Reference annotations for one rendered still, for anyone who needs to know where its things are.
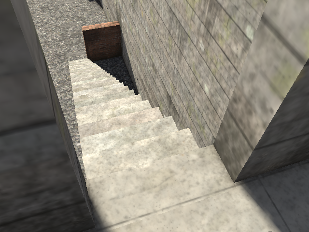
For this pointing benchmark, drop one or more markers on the stairs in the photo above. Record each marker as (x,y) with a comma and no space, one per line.
(117,129)

